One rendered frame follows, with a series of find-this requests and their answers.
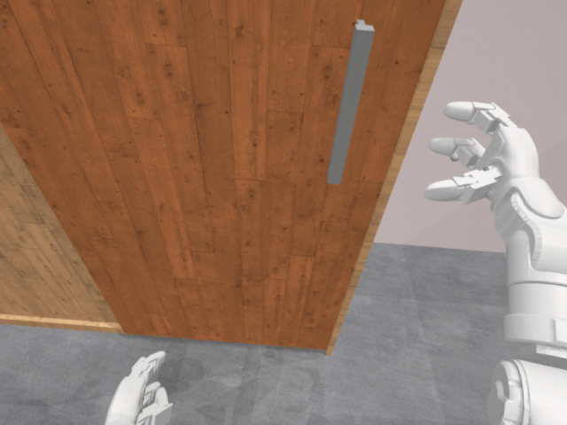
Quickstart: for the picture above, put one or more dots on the left robot hand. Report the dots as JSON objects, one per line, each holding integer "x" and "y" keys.
{"x": 132, "y": 398}

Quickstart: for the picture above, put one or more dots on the robot right forearm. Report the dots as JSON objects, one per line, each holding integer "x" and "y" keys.
{"x": 532, "y": 223}

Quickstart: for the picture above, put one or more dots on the right robot hand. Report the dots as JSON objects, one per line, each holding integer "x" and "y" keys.
{"x": 511, "y": 154}

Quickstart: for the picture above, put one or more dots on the robot right upper arm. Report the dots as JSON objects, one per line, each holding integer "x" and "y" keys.
{"x": 526, "y": 393}

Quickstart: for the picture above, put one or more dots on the wardrobe door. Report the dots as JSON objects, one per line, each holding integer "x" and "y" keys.
{"x": 184, "y": 146}
{"x": 41, "y": 273}

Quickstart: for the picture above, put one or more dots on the handle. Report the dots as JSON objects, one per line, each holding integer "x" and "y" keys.
{"x": 357, "y": 64}

